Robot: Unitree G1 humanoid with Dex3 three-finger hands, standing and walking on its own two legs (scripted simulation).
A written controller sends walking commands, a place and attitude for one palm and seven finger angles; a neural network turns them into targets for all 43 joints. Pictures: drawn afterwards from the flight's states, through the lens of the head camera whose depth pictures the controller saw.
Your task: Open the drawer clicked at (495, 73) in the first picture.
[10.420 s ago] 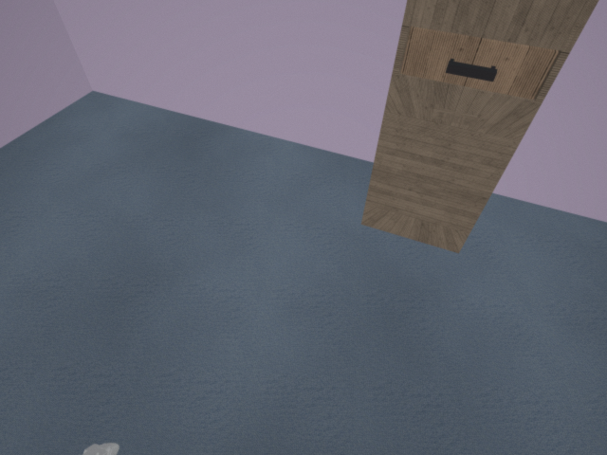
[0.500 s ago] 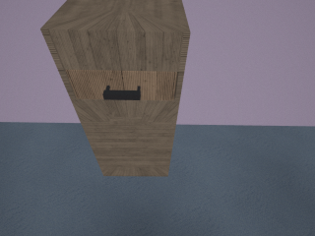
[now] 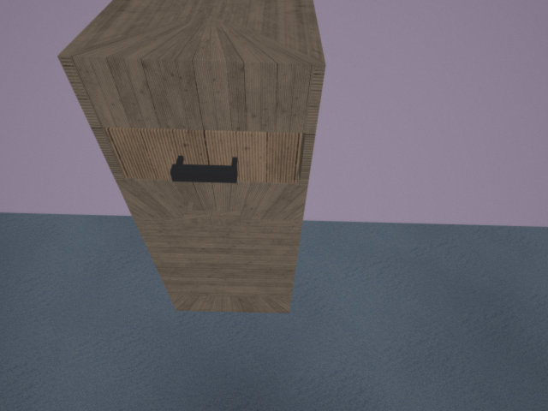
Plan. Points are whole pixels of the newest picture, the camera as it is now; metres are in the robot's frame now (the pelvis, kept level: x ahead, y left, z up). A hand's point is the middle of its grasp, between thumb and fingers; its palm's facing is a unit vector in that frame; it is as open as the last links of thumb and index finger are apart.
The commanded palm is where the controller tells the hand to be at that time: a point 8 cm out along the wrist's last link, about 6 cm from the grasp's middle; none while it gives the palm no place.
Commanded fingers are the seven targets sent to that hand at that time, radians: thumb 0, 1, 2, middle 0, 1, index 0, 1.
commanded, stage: look again from close up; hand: left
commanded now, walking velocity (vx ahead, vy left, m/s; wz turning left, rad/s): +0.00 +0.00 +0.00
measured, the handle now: (206, 166) +0.56 +0.18 +0.01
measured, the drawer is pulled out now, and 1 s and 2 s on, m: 0.00 0.00 0.00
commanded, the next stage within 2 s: raise the hand with hooked fingers in 0.12 s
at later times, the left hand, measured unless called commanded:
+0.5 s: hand (152, 351) +0.21 +0.20 -0.04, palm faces -0.02 -0.26 -0.97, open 7.9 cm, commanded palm +0.14 +0.20 -0.02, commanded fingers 0.00 0.55 0.75 -0.23 -0.53 -0.23 -0.53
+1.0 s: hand (149, 329) +0.22 +0.20 +0.00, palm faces -0.01 -0.11 -0.99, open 10.7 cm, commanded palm +0.20 +0.20 +0.06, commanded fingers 0.00 -0.03 0.50 -0.27 -0.90 -0.27 -0.90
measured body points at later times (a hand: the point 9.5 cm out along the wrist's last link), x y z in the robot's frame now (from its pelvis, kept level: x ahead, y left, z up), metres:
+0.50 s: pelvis +0.00 -0.02 -0.03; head +0.02 -0.06 +0.42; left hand +0.20 +0.21 +0.01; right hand +0.19 -0.27 -0.13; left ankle +0.03 +0.10 -0.74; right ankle -0.04 -0.11 -0.74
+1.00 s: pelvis +0.00 -0.05 -0.03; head +0.01 -0.08 +0.42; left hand +0.22 +0.20 +0.06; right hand +0.20 -0.24 -0.13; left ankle +0.03 +0.10 -0.74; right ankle -0.04 -0.11 -0.74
